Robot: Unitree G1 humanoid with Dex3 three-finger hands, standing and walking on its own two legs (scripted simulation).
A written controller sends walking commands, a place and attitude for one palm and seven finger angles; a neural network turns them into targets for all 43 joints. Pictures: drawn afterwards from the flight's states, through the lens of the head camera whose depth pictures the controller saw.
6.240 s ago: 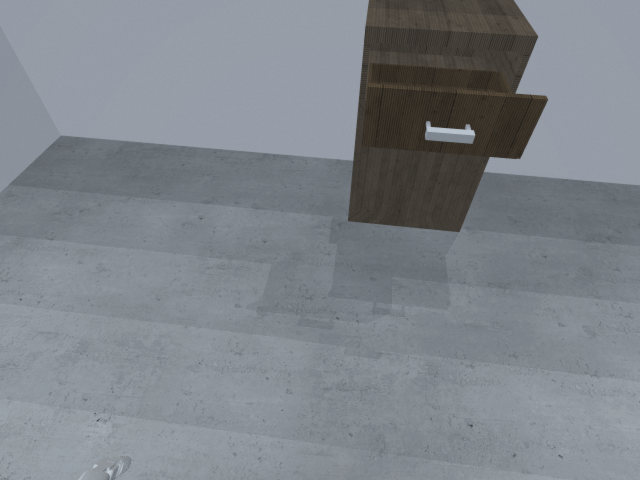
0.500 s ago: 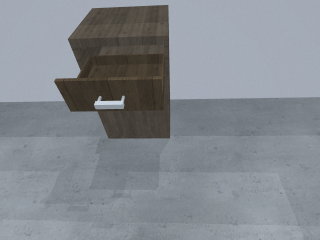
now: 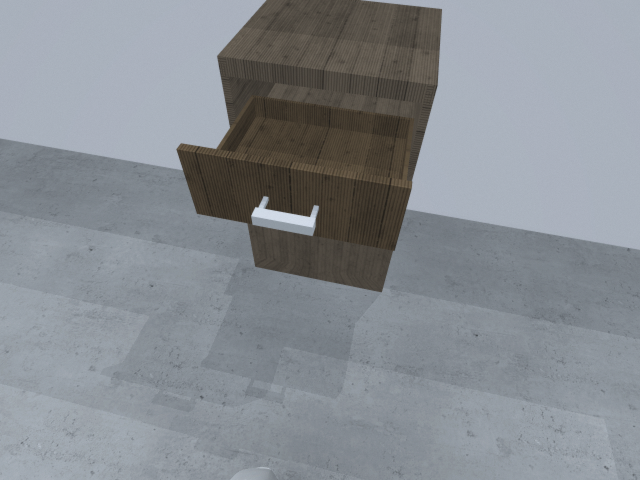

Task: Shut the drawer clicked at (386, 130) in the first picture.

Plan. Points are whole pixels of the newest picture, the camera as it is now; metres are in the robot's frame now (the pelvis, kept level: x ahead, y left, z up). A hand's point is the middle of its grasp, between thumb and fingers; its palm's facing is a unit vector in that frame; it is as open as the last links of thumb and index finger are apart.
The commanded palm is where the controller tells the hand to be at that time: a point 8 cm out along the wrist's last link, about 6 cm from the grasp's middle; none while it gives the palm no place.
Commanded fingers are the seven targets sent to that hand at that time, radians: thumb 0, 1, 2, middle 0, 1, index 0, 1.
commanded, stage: take the last steps up to it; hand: left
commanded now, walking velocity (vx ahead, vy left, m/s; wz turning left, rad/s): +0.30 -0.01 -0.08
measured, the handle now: (286, 213) +0.59 +0.15 -0.08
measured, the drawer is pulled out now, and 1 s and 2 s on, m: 0.28 0.28 0.28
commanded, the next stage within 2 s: come to a stop and stand still in 0.66 s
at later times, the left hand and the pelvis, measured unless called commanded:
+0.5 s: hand (236, 369) +0.29 +0.18 -0.15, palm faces -0.10 -0.97 -0.23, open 7.4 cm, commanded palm none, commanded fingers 0.00 0.90 0.90 -0.20 -0.30 -0.20 -0.30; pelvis +0.16 +0.00 +0.00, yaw -5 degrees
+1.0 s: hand (267, 395) +0.27 +0.12 -0.17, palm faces +0.02 -0.99 -0.17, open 7.3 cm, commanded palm none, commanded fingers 0.00 0.90 0.90 -0.20 -0.30 -0.20 -0.30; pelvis +0.26 -0.04 +0.00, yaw -4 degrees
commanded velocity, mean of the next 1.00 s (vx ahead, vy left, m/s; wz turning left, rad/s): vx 0.12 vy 0.00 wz -0.02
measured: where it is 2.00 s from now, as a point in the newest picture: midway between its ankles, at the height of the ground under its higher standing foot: (334, 468)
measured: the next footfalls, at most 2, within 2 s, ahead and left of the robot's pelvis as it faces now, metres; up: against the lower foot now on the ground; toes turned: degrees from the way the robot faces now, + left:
left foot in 0.02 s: +0.11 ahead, +0.13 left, +0.00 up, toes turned +6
right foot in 0.56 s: +0.30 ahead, -0.12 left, +0.00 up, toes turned -11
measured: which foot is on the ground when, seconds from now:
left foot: up 0.00-0.00, down 0.02-0.56, up 0.58-0.98, down 1.00-1.00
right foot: down 0.00-0.02, up 0.04-0.54, down 0.56-1.00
